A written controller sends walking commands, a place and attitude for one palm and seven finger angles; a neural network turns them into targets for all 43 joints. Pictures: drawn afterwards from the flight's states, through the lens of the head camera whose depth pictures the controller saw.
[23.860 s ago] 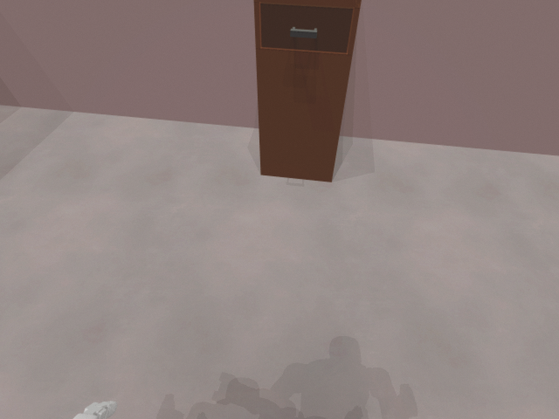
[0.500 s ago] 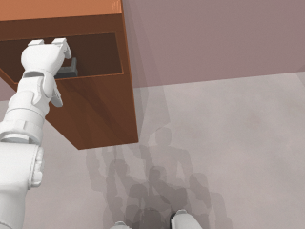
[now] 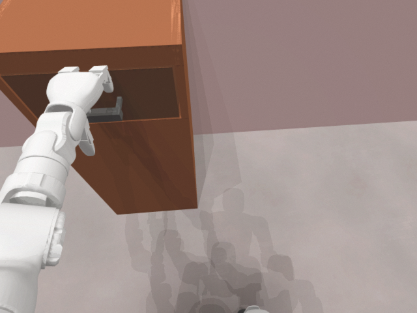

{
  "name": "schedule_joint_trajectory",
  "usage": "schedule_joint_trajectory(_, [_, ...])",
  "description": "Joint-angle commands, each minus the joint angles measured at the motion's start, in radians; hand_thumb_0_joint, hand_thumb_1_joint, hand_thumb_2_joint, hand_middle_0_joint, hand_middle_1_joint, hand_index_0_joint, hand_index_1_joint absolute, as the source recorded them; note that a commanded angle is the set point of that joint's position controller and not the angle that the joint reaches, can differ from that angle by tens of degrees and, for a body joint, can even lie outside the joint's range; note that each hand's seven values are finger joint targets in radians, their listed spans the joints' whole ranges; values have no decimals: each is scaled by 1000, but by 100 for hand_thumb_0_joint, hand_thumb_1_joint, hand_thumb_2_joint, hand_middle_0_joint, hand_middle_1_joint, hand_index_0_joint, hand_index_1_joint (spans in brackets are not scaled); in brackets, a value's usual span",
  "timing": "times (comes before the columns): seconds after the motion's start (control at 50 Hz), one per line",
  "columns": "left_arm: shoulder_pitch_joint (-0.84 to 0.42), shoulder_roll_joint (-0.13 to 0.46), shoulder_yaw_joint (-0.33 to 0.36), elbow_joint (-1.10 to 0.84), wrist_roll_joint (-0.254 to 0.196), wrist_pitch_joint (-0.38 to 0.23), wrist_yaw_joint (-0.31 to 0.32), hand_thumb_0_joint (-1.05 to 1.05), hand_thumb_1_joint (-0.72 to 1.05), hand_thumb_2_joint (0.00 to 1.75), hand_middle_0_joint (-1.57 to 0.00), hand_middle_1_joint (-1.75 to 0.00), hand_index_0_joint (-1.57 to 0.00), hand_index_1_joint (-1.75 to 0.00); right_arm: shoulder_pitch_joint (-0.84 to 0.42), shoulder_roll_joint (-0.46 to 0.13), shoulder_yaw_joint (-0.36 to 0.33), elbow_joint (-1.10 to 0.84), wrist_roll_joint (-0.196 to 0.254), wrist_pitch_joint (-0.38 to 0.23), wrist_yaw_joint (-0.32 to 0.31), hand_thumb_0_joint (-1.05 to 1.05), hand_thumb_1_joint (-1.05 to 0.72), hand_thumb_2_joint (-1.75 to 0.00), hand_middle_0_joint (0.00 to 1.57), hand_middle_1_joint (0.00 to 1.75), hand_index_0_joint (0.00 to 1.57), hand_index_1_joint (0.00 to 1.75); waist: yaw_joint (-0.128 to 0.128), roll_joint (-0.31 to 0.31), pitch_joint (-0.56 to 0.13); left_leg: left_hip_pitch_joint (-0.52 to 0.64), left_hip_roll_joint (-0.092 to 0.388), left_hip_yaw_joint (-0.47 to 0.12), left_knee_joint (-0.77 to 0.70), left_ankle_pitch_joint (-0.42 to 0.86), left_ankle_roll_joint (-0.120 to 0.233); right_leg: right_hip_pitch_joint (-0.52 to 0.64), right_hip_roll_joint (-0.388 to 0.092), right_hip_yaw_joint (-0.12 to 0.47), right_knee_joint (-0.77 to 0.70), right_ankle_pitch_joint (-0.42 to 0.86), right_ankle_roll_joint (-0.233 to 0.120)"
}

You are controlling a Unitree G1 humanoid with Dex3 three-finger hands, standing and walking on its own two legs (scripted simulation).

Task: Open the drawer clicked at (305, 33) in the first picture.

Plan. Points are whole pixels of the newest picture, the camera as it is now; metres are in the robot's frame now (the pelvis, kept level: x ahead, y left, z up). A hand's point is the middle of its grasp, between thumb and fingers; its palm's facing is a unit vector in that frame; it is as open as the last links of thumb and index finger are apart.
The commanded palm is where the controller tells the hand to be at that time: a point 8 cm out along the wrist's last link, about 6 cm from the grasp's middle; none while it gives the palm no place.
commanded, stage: re-aim the fingers above the handle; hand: left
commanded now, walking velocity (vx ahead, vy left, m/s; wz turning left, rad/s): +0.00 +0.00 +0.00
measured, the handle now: (99, 108) +0.55 +0.23 +0.03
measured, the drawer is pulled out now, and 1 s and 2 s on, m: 0.00 0.00 0.00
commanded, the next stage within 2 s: lower the fingers behind the handle in 2.00 s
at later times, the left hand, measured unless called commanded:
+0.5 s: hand (98, 105) +0.50 +0.20 +0.08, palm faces -0.05 -0.01 -1.00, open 13.8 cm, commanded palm +0.48 +0.23 +0.14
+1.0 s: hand (85, 106) +0.50 +0.23 +0.08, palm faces -0.06 +0.03 -1.00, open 13.7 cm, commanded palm +0.49 +0.21 +0.13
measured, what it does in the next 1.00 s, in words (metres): stands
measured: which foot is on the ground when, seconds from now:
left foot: down 0.00-1.00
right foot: down 0.00-1.00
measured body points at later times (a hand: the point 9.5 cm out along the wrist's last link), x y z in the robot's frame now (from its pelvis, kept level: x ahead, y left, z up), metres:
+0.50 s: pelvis -0.01 +0.00 +0.00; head +0.09 -0.02 +0.44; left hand +0.50 +0.20 +0.14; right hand +0.00 -0.28 -0.13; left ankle -0.05 +0.12 -0.72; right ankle +0.00 -0.14 -0.72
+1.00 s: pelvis -0.01 +0.00 +0.00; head +0.09 -0.01 +0.44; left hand +0.50 +0.23 +0.14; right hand -0.02 -0.28 -0.13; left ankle -0.05 +0.12 -0.72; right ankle +0.00 -0.14 -0.72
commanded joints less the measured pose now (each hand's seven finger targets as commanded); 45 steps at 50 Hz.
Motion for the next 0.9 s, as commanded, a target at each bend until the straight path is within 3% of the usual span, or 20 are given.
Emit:
schedule_joint_trajectory(0.0, [-504,310,125,-273,0,-33,101,0,-50,30,-30,-120,-30,-120,144,-140,-56,-40,-13,-13,-8,0,-90,-90,20,30,20,30,-1,64,-482,210,-58,9,-6,606,27,269,67,-23,13,448,-46])
schedule_joint_trajectory(0.02, [-500,335,154,-289,4,-32,119,0,-50,30,-30,-120,-30,-120,142,-141,-58,-38,-18,-13,-5,0,-90,-90,20,30,20,30,8,63,-504,219,-57,7,4,647,28,277,68,-22,18,466,-46])
schedule_joint_trajectory(0.06, [-495,294,126,-244,2,-3,148,0,-50,30,-30,-120,-30,-120,144,-141,-57,-27,-15,-16,3,0,-90,-90,20,30,20,30,-7,49,-470,204,-55,6,3,620,25,254,71,-31,17,447,-43])
schedule_joint_trajectory(0.12, [-492,311,135,-201,14,52,167,0,-50,30,-30,-120,-30,-120,141,-152,-59,-15,-15,-14,11,0,-90,-90,20,30,20,30,-6,35,-491,193,-56,15,-4,600,25,269,70,-30,15,447,-44])
schedule_joint_trajectory(0.18, [-518,231,46,-145,16,105,146,0,-50,30,-30,-120,-30,-120,144,-151,-57,-10,-6,-15,11,0,-90,-90,20,30,20,30,-36,6,-447,173,-57,20,-24,505,29,256,68,-33,-10,408,-39])
schedule_joint_trajectory(0.2, [-513,224,41,-140,12,111,131,0,-50,30,-30,-120,-30,-120,146,-153,-59,-11,-3,-16,10,0,-90,-90,20,30,20,30,-31,18,-453,184,-56,18,-31,493,29,258,69,-32,-16,394,-42])
schedule_joint_trajectory(0.22, [-517,216,35,-135,8,110,115,0,-50,30,-30,-120,-30,-120,149,-155,-61,-10,-1,-13,7,0,-90,-90,20,30,20,30,-42,-23,-456,194,-55,16,-30,504,33,264,70,-32,-23,402,-41])
schedule_joint_trajectory(0.3, [-518,207,25,-132,-10,89,68,0,-50,30,-30,-120,-30,-120,145,-153,-55,-15,-1,-14,-5,0,-90,-90,20,30,20,30,-42,-26,-415,180,-59,17,-48,439,40,261,66,-28,-37,368,-39])
schedule_joint_trajectory(0.34, [-488,278,77,-124,-2,57,60,0,-50,30,-30,-120,-30,-120,140,-154,-50,-21,-3,-12,-15,0,-90,-90,20,30,20,30,-23,-34,-419,154,-62,18,-50,426,42,288,63,-20,-31,373,-41])
schedule_joint_trajectory(0.4, [-514,294,89,-145,15,24,77,0,-50,30,-30,-120,-30,-120,139,-150,-45,-27,-5,-19,-19,0,-90,-90,20,30,20,30,-21,-10,-392,134,-61,19,-50,409,38,258,62,-20,-22,345,-43])
schedule_joint_trajectory(0.42, [-497,346,136,-145,18,16,88,0,-50,30,-30,-120,-30,-120,135,-153,-43,-25,-7,-18,-18,0,-90,-90,20,30,20,30,-2,-15,-410,122,-62,22,-45,417,38,280,61,-14,-16,355,-44])
schedule_joint_trajectory(0.46, [-490,390,161,-129,20,21,111,0,-50,30,-30,-120,-30,-120,132,-153,-36,-30,-6,-20,-17,0,-90,-90,20,30,20,30,3,-16,-401,78,-65,24,-43,385,36,289,58,-11,-5,347,-41])
schedule_joint_trajectory(0.52, [-488,419,181,-141,32,36,138,0,-50,30,-30,-120,-30,-120,130,-157,-38,-31,-9,-21,-10,0,-90,-90,20,30,20,30,11,1,-458,80,-66,33,-32,411,34,310,57,-10,8,371,-41])
schedule_joint_trajectory(0.58, [-515,399,146,-103,36,68,153,0,-50,30,-30,-120,-30,-120,133,-161,-38,-27,-3,-26,-11,0,-90,-90,20,30,20,30,-16,-13,-425,65,-63,36,-34,368,34,273,57,-12,0,339,-34])
schedule_joint_trajectory(0.66, [-557,391,130,-93,26,83,138,0,-50,30,-30,-120,-30,-120,159,-169,-44,-17,2,-30,-12,0,-90,-90,20,30,20,30,-31,-4,-467,104,-61,29,-32,377,36,264,59,-12,-5,334,-34])
schedule_joint_trajectory(0.7, [-558,365,109,-89,23,81,118,0,-50,30,-30,-120,-30,-120,165,-166,-46,-15,2,-31,-15,0,-90,-90,20,30,20,30,-34,12,-482,131,-58,27,-30,395,36,257,60,-12,-8,340,-35])
schedule_joint_trajectory(0.72, [-583,331,80,-96,20,74,106,0,-50,30,-30,-120,-30,-120,173,-166,-48,-13,1,-30,-16,0,-90,-90,20,30,20,30,-52,6,-482,146,-57,23,-28,411,36,245,62,-16,-13,347,-36])
schedule_joint_trajectory(0.74, [-571,303,57,-80,18,71,96,0,-50,30,-30,-120,-30,-120,175,-161,-48,-12,3,-32,-19,0,-90,-90,20,30,20,30,-54,3,-461,143,-57,21,-31,392,37,234,61,-16,-20,327,-34])
schedule_joint_trajectory(0.82, [-564,320,79,-80,9,47,74,0,-50,30,-30,-120,-30,-120,175,-167,-46,-9,2,-31,-23,0,-90,-90,20,30,20,30,-49,-5,-424,133,-54,17,-38,377,36,221,61,-18,-27,305,-38])
schedule_joint_trajectory(0.88, [-578,285,42,-66,18,35,74,0,-50,30,-30,-120,-30,-120,178,-163,-43,-7,3,-38,-24,0,-90,-90,20,30,20,30,-62,16,-367,120,-55,13,-41,338,35,169,63,-21,-32,258,-40])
